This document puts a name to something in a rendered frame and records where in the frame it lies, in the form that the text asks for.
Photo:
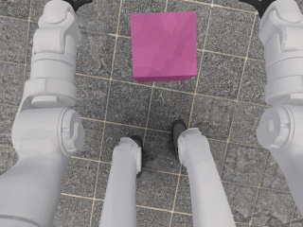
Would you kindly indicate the left robot forearm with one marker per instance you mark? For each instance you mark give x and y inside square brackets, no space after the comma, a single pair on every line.
[53,60]

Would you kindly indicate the carton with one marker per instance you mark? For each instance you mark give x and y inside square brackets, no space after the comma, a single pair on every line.
[164,45]

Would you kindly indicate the left robot shin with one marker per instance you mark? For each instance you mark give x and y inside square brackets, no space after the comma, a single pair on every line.
[124,140]

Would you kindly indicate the left robot upper arm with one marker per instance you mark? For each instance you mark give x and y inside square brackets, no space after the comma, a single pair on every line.
[44,139]

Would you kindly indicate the left robot hand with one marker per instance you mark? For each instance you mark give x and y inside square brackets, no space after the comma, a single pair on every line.
[78,3]

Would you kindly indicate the right robot upper arm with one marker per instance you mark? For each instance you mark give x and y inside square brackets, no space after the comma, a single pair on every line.
[280,130]

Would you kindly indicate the right robot thigh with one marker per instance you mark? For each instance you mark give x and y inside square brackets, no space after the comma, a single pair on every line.
[210,207]

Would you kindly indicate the right robot forearm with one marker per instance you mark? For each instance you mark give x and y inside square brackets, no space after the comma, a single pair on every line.
[281,32]

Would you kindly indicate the right robot hand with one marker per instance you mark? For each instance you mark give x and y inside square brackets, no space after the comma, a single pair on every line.
[260,6]

